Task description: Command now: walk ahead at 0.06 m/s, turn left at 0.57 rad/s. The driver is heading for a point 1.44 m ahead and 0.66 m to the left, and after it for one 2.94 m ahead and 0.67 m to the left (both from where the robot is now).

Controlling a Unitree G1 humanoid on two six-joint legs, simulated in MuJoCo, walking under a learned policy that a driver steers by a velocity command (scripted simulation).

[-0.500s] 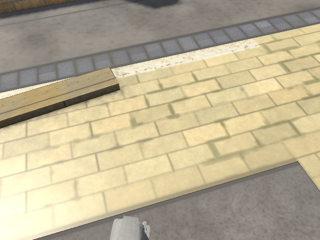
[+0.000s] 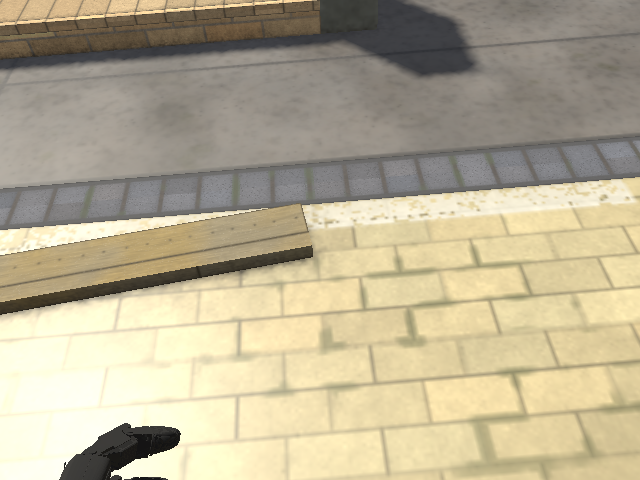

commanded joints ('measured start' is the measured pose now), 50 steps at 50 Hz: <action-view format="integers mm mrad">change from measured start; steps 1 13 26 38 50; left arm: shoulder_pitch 223 152 97 364 412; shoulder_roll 311 160 123 63 72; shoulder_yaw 91 73 74 21 10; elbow -7 -65 -77 -79 -9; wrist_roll -17 -24 -13 23 38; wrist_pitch -16 96 95 28 -31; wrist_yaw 12 96 76 9 29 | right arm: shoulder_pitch -24 -168 -132 -184 -269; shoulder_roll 5 -37 -156 -175 -76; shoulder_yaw -10 0 -71 -81 -37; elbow -166 -292 -386 -360 -256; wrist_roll -10 20 16 1 -41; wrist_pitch -36 132 136 8 13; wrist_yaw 46 -1 -38 7 48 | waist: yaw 107 97 54 78 191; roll -345 -126 58 58 -87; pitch -120 -98 -96 -21 114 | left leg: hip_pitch -456 -137 414 217 -464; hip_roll -77 184 373 266 166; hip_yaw -33 154 -240 -298 102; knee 129 87 -507 -523 349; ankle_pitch -201 161 329 -189 278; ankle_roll -45 -80 248 216 -35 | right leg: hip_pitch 654 400 -188 218 602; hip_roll -333 -256 -22 50 -197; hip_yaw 555 -34 -26 -100 57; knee -406 -477 356 -308 -727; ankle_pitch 572 526 -118 -117 147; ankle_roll -501 -293 8 -13 -304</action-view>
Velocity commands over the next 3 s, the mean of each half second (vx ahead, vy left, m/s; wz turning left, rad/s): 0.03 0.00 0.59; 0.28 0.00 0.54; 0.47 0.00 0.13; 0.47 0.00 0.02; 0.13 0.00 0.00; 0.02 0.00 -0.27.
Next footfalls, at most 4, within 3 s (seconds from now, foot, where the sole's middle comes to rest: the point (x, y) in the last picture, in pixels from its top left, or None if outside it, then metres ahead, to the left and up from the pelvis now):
0.42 left None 0.13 0.12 -0.73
0.82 right None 0.18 -0.12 -0.73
1.28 left None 0.35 0.30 -0.73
1.78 right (192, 379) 0.77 0.31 -0.73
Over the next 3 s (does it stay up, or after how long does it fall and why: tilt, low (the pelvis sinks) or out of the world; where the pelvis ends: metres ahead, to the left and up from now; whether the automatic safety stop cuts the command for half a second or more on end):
stays up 0.70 0.37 0.04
